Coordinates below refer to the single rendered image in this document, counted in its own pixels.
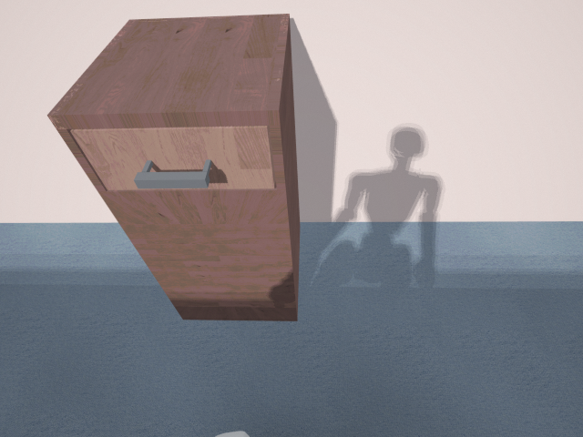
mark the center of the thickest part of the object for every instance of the cabinet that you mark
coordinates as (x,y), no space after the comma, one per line
(219,254)

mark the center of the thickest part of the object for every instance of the handle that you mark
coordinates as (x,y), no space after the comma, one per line
(197,179)

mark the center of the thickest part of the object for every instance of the drawer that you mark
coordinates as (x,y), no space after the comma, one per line
(241,156)

